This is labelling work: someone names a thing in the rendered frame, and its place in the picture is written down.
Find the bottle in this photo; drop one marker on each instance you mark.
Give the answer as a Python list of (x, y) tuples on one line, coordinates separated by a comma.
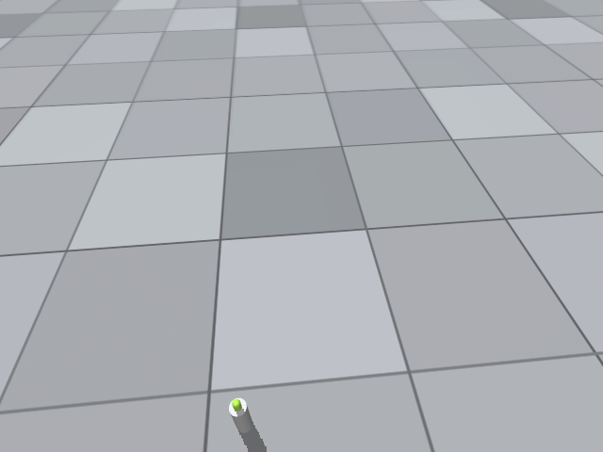
[(240, 414)]

